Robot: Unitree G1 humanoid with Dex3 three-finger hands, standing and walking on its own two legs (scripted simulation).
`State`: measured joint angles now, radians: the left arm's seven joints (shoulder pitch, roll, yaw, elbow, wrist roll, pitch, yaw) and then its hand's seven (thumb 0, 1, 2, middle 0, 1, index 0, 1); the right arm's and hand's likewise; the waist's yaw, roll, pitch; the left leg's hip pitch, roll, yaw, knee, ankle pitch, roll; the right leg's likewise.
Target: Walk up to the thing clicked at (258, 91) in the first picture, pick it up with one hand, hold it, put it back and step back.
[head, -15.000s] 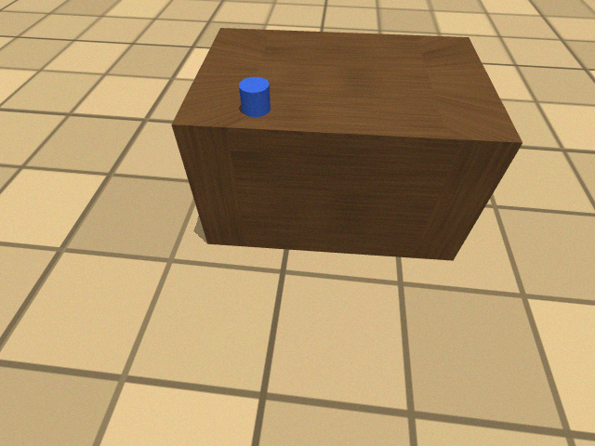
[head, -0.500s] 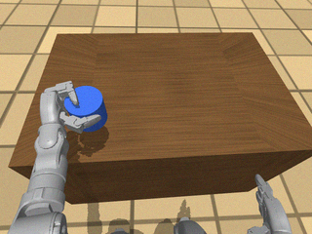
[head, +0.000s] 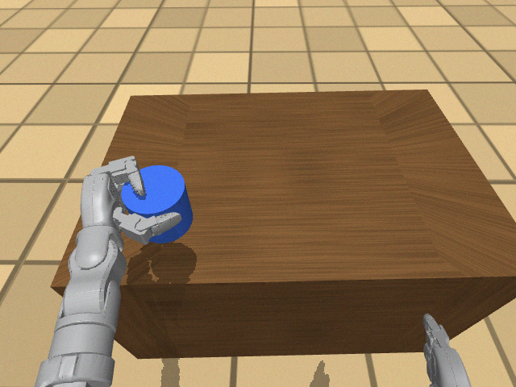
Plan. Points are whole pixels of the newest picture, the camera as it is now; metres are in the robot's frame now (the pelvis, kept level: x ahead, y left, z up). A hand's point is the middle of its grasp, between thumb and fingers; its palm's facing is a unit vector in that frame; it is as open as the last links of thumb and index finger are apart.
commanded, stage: lift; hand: left
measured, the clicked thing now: (159, 204) +0.38 +0.15 +0.08
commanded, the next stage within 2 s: hold in 0.36 s
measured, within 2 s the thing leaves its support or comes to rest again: neither
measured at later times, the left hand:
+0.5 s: hand (127, 199) +0.34 +0.18 +0.14, palm faces +0.16 -0.99 -0.01, open 7.5 cm
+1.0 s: hand (119, 198) +0.32 +0.17 +0.17, palm faces +0.14 -0.99 -0.01, open 7.9 cm
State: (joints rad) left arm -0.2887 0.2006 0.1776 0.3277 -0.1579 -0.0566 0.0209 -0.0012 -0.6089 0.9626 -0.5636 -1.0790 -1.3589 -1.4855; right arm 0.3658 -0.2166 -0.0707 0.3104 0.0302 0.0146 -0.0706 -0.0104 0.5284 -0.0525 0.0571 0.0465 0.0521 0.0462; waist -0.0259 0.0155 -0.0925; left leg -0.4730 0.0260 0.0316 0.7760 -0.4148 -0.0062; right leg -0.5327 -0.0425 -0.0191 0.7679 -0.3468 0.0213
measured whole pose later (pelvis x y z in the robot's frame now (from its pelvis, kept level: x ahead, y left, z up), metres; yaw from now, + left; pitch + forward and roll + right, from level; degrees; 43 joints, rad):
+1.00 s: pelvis +0.00 +0.01 +0.02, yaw +1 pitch +0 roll +0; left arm -0.12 0.18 0.17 0.00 -0.18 0.14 0.01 0.01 -0.60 0.90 -0.60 -1.05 -1.31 -1.41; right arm 0.25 -0.21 -0.09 0.60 0.03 -0.13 -0.07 -0.01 0.50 -0.06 0.06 0.05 0.05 0.05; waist -0.01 0.04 -0.04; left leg -0.24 0.02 0.02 0.56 -0.32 0.00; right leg -0.28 -0.05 -0.03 0.53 -0.24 0.03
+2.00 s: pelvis +0.01 +0.00 +0.03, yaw +1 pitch +0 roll +0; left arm -0.10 0.18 0.17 0.00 -0.17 0.13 0.01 0.01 -0.60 0.91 -0.59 -1.06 -1.29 -1.41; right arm 0.21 -0.22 -0.11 0.66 0.02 -0.13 -0.06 -0.01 0.50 -0.06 0.06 0.05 0.05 0.05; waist -0.01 0.04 -0.03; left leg -0.19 0.02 0.02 0.49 -0.30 0.00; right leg -0.23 -0.04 -0.04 0.48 -0.23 0.03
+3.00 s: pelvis +0.01 +0.00 +0.03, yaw +1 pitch -1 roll +0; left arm -0.11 0.18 0.17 0.02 -0.18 0.12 0.01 0.01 -0.60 0.93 -0.57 -1.08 -1.32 -1.45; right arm 0.20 -0.22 -0.10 0.67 0.02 -0.13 -0.07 -0.01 0.50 -0.06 0.06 0.05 0.05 0.05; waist -0.01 0.04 -0.03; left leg -0.18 0.02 0.02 0.48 -0.29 0.00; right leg -0.22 -0.04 -0.04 0.46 -0.22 0.02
